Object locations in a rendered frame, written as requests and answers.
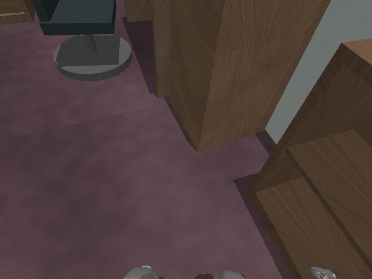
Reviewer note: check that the bookshelf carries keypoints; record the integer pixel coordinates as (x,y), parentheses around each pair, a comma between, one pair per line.
(16,11)
(314,192)

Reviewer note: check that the right robot hand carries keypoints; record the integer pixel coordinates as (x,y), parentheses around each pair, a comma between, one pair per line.
(322,274)

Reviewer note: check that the office chair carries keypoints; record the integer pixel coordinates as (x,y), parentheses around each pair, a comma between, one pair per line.
(96,53)

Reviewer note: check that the desk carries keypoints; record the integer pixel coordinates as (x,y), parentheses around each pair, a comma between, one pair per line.
(159,12)

